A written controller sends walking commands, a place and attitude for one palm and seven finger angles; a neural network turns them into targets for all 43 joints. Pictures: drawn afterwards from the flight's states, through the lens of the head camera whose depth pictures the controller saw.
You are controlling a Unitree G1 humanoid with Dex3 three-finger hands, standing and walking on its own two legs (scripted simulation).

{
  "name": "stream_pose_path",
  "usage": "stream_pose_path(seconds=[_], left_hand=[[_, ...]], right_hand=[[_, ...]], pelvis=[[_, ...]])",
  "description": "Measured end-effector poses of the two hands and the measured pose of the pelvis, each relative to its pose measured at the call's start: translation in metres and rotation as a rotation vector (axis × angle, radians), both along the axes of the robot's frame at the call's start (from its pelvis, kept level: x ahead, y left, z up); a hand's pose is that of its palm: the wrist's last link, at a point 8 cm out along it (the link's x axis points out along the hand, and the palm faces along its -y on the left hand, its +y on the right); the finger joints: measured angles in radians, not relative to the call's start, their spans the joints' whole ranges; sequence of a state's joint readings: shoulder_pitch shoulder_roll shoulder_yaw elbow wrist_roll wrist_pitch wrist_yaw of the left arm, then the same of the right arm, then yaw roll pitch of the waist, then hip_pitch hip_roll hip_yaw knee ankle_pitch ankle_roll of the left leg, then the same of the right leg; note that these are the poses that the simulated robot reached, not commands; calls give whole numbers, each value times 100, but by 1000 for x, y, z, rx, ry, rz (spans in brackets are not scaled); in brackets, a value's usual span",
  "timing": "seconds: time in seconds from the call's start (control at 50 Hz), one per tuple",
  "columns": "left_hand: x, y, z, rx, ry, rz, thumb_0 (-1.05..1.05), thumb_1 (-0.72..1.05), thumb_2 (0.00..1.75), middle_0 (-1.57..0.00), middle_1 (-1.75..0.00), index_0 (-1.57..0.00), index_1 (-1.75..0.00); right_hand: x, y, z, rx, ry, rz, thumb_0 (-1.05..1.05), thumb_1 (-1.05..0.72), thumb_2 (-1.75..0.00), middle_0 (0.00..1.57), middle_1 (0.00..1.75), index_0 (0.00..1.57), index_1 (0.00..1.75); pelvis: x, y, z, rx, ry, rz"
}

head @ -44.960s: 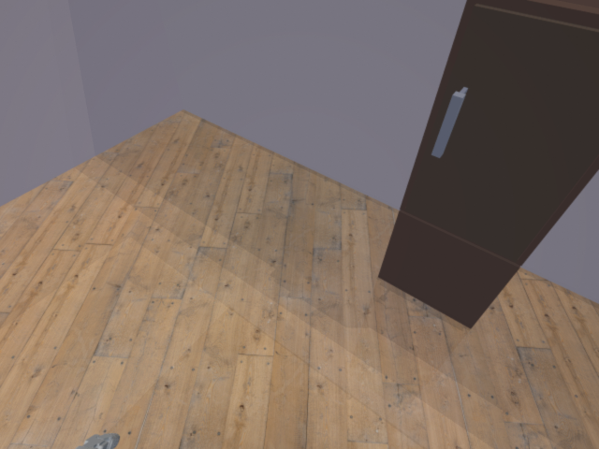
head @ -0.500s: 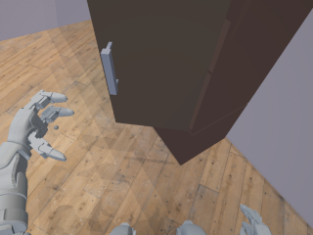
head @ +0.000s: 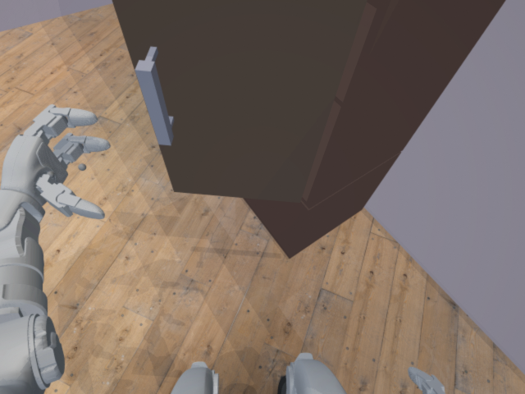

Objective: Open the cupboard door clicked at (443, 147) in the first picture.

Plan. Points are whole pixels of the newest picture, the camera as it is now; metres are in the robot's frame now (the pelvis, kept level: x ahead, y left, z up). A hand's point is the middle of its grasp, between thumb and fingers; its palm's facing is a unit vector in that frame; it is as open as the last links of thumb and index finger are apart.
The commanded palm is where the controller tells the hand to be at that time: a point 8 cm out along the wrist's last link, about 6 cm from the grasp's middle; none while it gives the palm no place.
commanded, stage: move the hooked fingers beside the handle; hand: left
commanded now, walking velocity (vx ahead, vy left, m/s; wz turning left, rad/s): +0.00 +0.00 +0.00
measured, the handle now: (159, 99) +0.58 +0.18 +0.07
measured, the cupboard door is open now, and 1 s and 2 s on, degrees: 51 51 51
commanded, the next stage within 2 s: slide the fingers in behind the handle in 1.48 s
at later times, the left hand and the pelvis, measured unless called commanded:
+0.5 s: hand (110, 127) +0.50 +0.24 +0.08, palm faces -0.11 -0.99 -0.02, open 14.0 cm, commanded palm +0.49 +0.28 +0.07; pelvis +0.00 +0.01 -0.01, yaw -1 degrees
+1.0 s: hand (118, 118) +0.52 +0.23 +0.07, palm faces -0.10 -0.99 -0.04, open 14.0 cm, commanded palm +0.51 +0.27 +0.07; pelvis +0.01 +0.01 -0.01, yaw -2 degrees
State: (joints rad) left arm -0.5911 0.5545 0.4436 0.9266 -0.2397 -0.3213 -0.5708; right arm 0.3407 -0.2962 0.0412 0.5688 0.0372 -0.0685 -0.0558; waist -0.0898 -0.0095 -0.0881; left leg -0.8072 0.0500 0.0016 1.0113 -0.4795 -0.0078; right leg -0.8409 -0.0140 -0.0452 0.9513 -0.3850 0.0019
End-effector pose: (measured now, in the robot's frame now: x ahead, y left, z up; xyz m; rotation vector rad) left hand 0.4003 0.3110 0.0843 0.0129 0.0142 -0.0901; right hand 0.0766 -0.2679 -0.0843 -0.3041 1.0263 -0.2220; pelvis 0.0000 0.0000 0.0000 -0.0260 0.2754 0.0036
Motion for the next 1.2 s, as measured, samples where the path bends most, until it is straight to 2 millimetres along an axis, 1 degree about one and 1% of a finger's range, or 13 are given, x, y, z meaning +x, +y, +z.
stream_pose_path(seconds=[0.14,0.28,0.4,0.56,0.64,0.78,0.86,0.96,1.08,1.2], left_hand=[[22,3,-5,6,27,-9,-2,-50,30,-30,-120,-30,-120],[46,-9,-4,-10,1,-35,-2,-50,30,-30,-120,-30,-120],[68,-14,-7,8,30,-27,-2,-50,30,-30,-120,-30,-120],[91,-22,-3,3,16,-20,-2,-50,30,-30,-120,-30,-120],[104,-24,-4,16,36,-16,-2,-50,30,-30,-120,-30,-120],[121,-30,-3,11,16,-16,-2,-50,30,-30,-120,-30,-120],[120,-29,-7,14,29,-11,-2,-49,30,-30,-120,-30,-121],[112,-24,-13,33,54,-6,-2,-49,30,-30,-120,-30,-121],[105,-22,-6,9,8,-2,-2,-50,30,-30,-120,-30,-120],[106,-25,-6,21,38,-13,-2,-50,30,-30,-120,-30,-120]], right_hand=[[-18,0,-7,-8,79,-23,1,-91,-89,20,30,21,30],[-38,5,-12,-8,158,-52,1,-91,-89,20,30,21,30],[-54,12,-14,-1,204,-82,1,-91,-89,20,30,21,30],[-77,19,-16,11,281,-117,1,-91,-89,20,30,21,30],[-87,21,-15,7,312,-132,1,-91,-89,20,30,21,30],[-101,22,-14,6,368,-157,1,-91,-89,20,30,21,30],[-103,22,-12,14,383,-168,1,-91,-89,20,30,21,30],[-98,22,-10,21,381,-168,1,-91,-89,20,30,21,30],[-83,18,-10,15,355,-144,1,-91,-89,20,30,21,30],[-67,14,-11,-1,309,-119,1,-91,-89,20,30,21,30]], pelvis=[[-1,3,-5,-7,29,1],[-1,8,-8,-12,54,-1],[-2,12,-10,-16,74,-5],[0,15,-12,-21,96,-10],[0,16,-13,-24,111,-10],[2,15,-15,-26,134,-16],[5,15,-13,-25,138,-23],[8,14,-11,-25,131,-25],[9,12,-9,-29,117,-15],[8,12,-10,-31,115,-5]])
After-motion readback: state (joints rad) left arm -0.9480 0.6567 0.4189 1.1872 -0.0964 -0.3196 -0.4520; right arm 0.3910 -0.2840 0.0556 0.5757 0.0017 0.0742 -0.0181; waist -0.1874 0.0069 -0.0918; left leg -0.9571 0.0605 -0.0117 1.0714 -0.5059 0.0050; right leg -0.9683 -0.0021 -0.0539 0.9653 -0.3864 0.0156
